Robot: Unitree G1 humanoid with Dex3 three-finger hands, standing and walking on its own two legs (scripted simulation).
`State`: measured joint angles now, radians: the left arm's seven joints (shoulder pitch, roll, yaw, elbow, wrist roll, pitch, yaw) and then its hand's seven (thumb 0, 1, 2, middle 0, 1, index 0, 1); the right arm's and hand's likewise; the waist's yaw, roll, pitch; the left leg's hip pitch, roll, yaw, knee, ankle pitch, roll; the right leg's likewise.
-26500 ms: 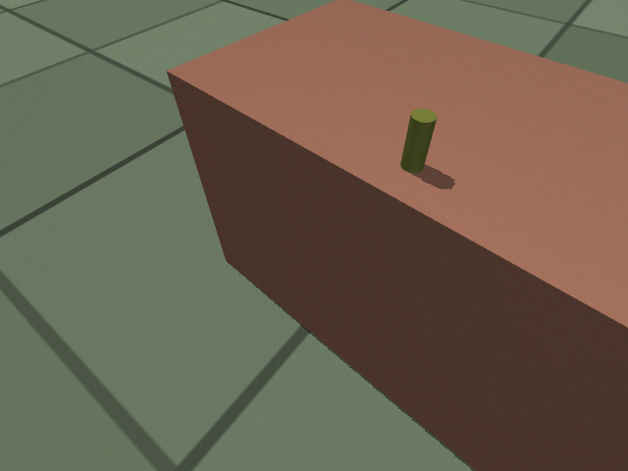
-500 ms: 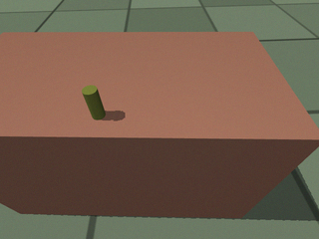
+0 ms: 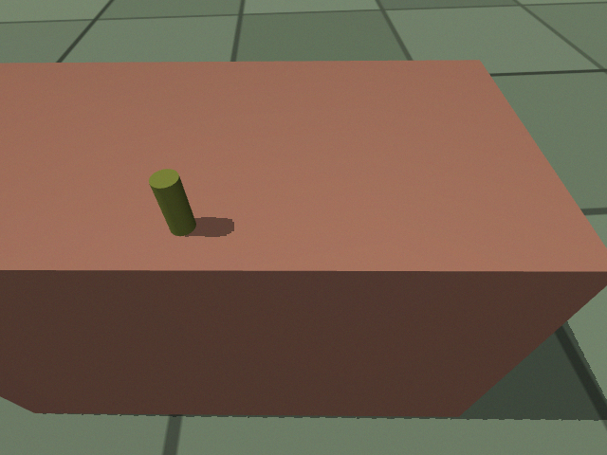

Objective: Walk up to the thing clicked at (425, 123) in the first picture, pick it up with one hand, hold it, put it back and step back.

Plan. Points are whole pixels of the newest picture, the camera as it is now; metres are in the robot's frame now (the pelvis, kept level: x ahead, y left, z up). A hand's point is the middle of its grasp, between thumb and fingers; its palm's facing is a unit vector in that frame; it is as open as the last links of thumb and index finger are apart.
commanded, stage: home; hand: left
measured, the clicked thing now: (174, 204) +0.46 +0.22 +0.07
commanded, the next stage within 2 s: stand in 0.26 s
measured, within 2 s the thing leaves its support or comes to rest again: neither
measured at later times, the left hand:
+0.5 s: hand out of the picture +0.08 +0.25 -0.15, palm faces -0.03 -0.93 -0.36, open 16.7 cm
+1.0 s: hand out of the picture +0.09 +0.25 -0.15, palm faces -0.03 -0.93 -0.35, open 7.6 cm
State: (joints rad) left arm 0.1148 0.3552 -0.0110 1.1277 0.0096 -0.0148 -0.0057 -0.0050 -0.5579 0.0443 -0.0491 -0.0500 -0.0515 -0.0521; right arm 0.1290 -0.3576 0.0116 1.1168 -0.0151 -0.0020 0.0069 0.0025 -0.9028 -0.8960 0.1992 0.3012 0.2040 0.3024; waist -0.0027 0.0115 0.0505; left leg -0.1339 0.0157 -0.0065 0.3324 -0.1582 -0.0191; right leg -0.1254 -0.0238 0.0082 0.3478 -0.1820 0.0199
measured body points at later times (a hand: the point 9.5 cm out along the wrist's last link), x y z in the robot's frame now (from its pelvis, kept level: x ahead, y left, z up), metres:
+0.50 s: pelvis +0.01 +0.00 +0.00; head +0.02 -0.01 +0.45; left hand +0.08 +0.30 -0.13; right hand +0.08 -0.30 -0.14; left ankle +0.02 +0.13 -0.75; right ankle +0.01 -0.13 -0.75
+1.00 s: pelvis +0.01 -0.01 +0.00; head +0.02 -0.01 +0.45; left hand +0.09 +0.30 -0.13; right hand +0.08 -0.31 -0.14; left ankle +0.02 +0.13 -0.75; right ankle +0.01 -0.13 -0.75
